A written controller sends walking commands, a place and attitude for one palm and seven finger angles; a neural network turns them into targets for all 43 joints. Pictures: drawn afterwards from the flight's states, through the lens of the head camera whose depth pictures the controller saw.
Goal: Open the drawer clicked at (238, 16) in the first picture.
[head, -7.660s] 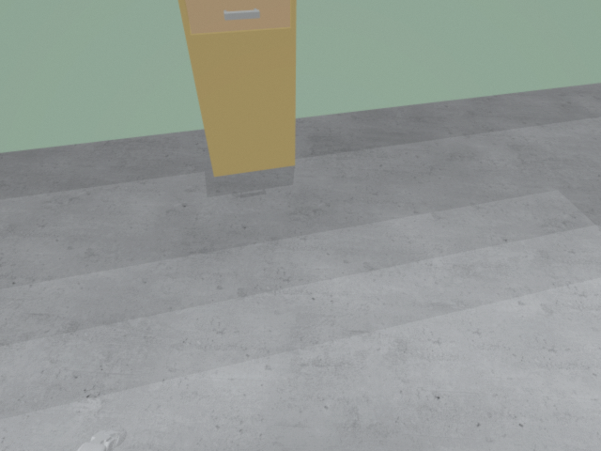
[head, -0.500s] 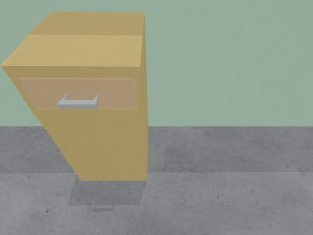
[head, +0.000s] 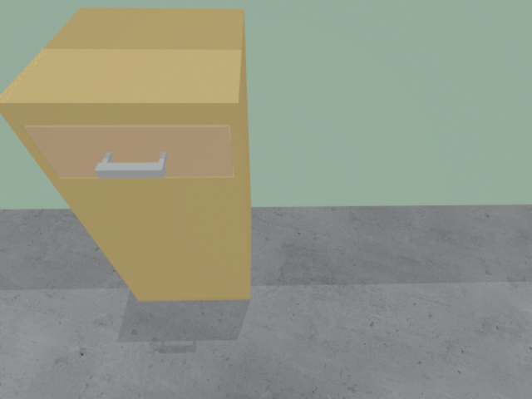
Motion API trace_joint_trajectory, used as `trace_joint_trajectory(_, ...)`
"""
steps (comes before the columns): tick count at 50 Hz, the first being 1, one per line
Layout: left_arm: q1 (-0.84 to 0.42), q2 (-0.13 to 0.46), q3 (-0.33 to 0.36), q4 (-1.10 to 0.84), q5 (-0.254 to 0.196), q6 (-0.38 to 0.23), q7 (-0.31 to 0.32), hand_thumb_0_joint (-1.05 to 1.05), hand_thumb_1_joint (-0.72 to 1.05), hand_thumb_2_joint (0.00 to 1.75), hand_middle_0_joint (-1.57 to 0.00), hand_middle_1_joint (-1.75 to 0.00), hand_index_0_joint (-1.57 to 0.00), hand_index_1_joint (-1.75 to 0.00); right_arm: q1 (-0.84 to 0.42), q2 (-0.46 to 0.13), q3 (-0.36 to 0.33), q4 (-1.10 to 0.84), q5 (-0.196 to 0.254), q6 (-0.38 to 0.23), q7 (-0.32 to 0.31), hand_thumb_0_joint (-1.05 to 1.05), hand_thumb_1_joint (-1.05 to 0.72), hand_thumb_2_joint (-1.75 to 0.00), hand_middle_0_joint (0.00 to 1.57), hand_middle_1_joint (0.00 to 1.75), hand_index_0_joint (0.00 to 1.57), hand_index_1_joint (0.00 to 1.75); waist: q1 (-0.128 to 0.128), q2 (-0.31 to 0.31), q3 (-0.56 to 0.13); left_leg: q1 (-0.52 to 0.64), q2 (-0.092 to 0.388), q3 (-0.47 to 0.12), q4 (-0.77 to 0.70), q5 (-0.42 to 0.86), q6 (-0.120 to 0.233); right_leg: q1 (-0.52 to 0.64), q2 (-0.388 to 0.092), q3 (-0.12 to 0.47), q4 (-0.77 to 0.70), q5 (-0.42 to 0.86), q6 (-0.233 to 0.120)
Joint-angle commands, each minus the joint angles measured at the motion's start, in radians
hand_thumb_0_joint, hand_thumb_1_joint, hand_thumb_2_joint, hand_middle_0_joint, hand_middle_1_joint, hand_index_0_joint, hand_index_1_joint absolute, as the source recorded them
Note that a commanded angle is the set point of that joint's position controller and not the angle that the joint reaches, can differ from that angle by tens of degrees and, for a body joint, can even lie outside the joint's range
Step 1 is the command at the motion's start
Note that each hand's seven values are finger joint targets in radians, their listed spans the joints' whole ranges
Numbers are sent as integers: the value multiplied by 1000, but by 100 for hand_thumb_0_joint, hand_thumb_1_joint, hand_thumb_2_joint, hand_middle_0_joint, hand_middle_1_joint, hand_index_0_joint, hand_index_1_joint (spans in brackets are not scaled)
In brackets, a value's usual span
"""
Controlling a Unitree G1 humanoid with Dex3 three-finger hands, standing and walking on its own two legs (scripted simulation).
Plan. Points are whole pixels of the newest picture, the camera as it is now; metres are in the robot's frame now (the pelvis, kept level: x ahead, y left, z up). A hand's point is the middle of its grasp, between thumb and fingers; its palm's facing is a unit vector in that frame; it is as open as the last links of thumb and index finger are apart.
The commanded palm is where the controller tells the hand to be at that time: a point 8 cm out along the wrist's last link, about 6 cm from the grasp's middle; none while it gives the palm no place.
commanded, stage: look again from close up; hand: left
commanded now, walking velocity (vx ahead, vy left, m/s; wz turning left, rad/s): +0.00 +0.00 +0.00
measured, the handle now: (133, 163) +0.54 +0.30 +0.01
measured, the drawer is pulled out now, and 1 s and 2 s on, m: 0.00 0.00 0.00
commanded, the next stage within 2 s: shuffle to correct the standing spot in 0.38 s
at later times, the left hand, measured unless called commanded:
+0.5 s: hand out of the picture +0.01 +0.19 -0.17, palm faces +0.00 -0.98 -0.22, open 7.4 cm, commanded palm none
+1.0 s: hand out of the picture +0.02 +0.23 -0.18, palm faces +0.10 -0.98 -0.19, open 7.4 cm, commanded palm none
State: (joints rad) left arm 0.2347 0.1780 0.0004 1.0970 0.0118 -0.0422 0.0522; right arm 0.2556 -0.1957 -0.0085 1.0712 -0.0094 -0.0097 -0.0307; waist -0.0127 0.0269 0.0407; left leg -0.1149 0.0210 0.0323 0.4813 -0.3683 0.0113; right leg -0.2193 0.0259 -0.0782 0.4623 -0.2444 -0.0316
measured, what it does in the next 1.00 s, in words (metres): lifts its left foot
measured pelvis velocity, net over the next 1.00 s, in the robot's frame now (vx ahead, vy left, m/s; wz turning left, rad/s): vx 0.02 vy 0.05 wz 0.06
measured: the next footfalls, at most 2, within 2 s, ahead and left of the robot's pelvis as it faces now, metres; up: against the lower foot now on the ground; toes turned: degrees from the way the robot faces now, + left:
right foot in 1.20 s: +0.08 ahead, -0.07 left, +0.00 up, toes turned +0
left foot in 1.58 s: +0.04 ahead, +0.14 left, +0.00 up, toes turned -8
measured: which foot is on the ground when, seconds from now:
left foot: down 0.00-1.00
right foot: down 0.00-0.82, up 0.84-1.00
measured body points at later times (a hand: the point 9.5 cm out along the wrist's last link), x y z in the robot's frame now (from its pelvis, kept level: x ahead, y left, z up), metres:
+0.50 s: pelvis -0.01 +0.01 +0.00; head +0.01 +0.01 +0.45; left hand +0.01 +0.25 -0.15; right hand -0.01 -0.22 -0.16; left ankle -0.07 +0.10 -0.74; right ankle +0.00 -0.10 -0.74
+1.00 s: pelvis +0.02 +0.05 +0.00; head +0.04 +0.06 +0.45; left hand +0.02 +0.29 -0.16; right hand +0.03 -0.17 -0.15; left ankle -0.01 +0.14 -0.74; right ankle +0.01 -0.07 -0.69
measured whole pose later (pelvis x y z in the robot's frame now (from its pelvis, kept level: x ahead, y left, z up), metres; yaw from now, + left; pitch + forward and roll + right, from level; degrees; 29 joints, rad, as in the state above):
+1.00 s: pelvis +0.02 +0.05 +0.00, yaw +4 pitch +0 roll +1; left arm 0.27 0.19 0.04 1.06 0.02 0.02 0.02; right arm 0.32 -0.12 0.01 1.05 -0.03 -0.03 -0.03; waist 0.00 -0.05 0.03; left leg -0.18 -0.03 0.08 0.47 -0.29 0.05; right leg -0.42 -0.06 -0.04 0.92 -0.39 -0.01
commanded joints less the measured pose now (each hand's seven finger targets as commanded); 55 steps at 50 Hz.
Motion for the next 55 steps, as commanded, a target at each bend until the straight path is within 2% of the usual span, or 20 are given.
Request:
trace_joint_trajectory(1,37,98,14,-63,-6,-3,-10,0,90,90,-20,-30,-20,-30,107,-66,-1,-42,-12,-22,5,0,-90,-90,20,30,20,30,-8,23,-37,-81,88,-86,-72,234,23,28,-143,146,-25,162,-41)
trace_joint_trajectory(2,28,100,12,-67,-7,3,-12,0,90,90,-20,-30,-20,-30,102,-70,-2,-45,-13,-25,5,0,-90,-90,20,30,20,30,-1,69,-44,-94,97,-105,-86,287,30,58,-131,120,-1,161,-33)
trace_joint_trajectory(4,38,101,9,-62,-7,7,-15,0,90,90,-20,-30,-20,-30,69,-90,0,-53,-10,-29,-1,0,-90,-90,20,30,20,30,12,55,-34,-89,108,-105,-95,379,35,67,-121,104,21,198,-25)
trace_joint_trajectory(11,35,108,9,-53,-5,19,-19,0,90,90,-20,-30,-20,-30,69,-106,2,-37,-7,-31,-7,0,-90,-90,20,30,20,30,15,-28,66,-124,95,-103,-148,249,37,34,-122,112,-9,142,-15)
trace_joint_trajectory(21,43,118,16,-45,-7,15,-20,0,90,90,-20,-30,-20,-30,70,-109,3,1,-4,-40,-11,0,-90,-90,20,30,20,30,17,-13,-7,-65,91,-91,-138,325,36,75,-134,117,-2,226,-19)
trace_joint_trajectory(25,41,116,18,-41,-5,17,-19,0,90,90,-20,-30,-20,-30,75,-104,5,17,-6,-35,-10,0,-90,-90,20,30,20,30,18,-6,5,-80,87,-84,-134,285,35,79,-138,116,-3,203,-21)
trace_joint_trajectory(29,84,128,33,-43,3,28,-18,0,90,90,-20,-30,-20,-30,88,-70,9,2,-9,-10,-1,0,-90,-90,20,30,20,30,31,-79,23,-186,33,-46,-34,71,30,81,-208,183,-23,22,-51)
trace_joint_trajectory(32,141,195,67,-51,10,33,-14,0,90,90,-20,-30,-20,-30,74,-60,-1,-25,-10,11,3,0,-90,-90,20,30,20,30,54,-227,33,-313,-24,14,218,-100,8,98,-381,390,-185,-156,-149)
trace_joint_trajectory(33,156,191,76,-58,13,31,-11,0,90,90,-20,-30,-20,-30,38,-64,-4,-42,-11,9,6,0,-90,-90,20,30,20,30,75,-231,48,-365,-6,-10,312,-158,9,89,-420,447,-216,-129,-187)
trace_joint_trajectory(35,143,191,83,-75,20,23,-9,0,90,90,-20,-30,-20,-30,12,-60,-9,-62,-8,0,16,0,-90,-90,20,30,20,30,71,-168,40,-388,28,-41,359,-185,8,81,-446,416,-198,22,-209)
trace_joint_trajectory(37,73,192,84,-100,22,23,-11,0,90,90,-20,-30,-20,-30,67,-33,-13,-50,-2,-1,24,0,-90,-90,20,30,20,30,20,-120,-1,-217,31,-22,199,-105,4,-25,-395,277,-116,86,-160)
trace_joint_trajectory(39,23,181,83,-113,15,34,-19,0,90,90,-20,-30,-20,-30,185,-11,-7,-6,-4,-4,27,0,-90,-90,20,30,20,30,-29,-92,-27,7,-27,61,20,86,-6,-170,-273,124,-23,-84,-81)
trace_joint_trajectory(40,13,143,73,-125,11,45,-22,0,90,90,-20,-30,-20,-30,237,-51,-14,8,-10,-6,22,0,-90,-90,20,30,20,30,-47,44,-18,49,16,-10,-61,45,2,-242,-193,59,110,-199,-42)
trace_joint_trajectory(41,8,78,62,-148,7,56,-27,0,90,90,-20,-30,-20,-30,264,-133,-34,2,-24,-9,18,0,-90,-90,20,30,20,30,-58,318,13,22,221,-313,-208,-28,87,-367,-64,-68,351,-354,19)
trace_joint_trajectory(42,-17,63,54,-171,15,55,-27,0,90,90,-20,-30,-20,-30,258,-152,-40,-19,-23,-3,11,0,-90,-90,20,30,20,30,-60,296,68,-42,313,-424,-282,-4,170,-416,-58,-3,498,-390,8)
trace_joint_trajectory(43,-17,68,56,-162,14,52,-29,0,90,90,-20,-30,-20,-30,199,-133,-30,-39,-24,-4,9,0,-90,-90,20,30,20,30,-37,164,73,-107,316,-384,-283,-16,201,-367,-98,52,540,-315,-12)
trace_joint_trajectory(45,26,39,52,-116,14,48,-38,0,90,90,-20,-30,-20,-30,97,-86,-14,-64,-25,-22,0,0,-90,-90,20,30,20,30,9,77,72,-145,269,-323,-267,122,188,-316,-118,71,568,-191,5)
trace_joint_trajectory(47,72,15,39,-85,9,44,-41,0,90,90,-20,-30,-20,-30,87,-63,-3,-64,-17,-43,-10,0,-90,-90,20,30,20,30,29,26,42,-100,236,-212,-228,478,175,-264,-119,68,510,-111,30)
trace_joint_trajectory(50,73,9,29,-72,-1,44,-30,0,90,90,-20,-30,-20,-30,121,-70,1,-34,-13,-50,-24,0,-90,-90,20,30,20,30,16,47,-23,10,233,-139,-149,883,170,-187,-101,62,369,-118,44)
trace_joint_trajectory(55,17,38,39,-102,0,52,-23,0,90,90,-20,-30,-20,-30,133,-89,-27,-11,-14,-23,-29,0,-90,-90,20,30,20,30,-9,76,-23,74,248,-136,-81,957,157,-153,-76,29,182,-121,39)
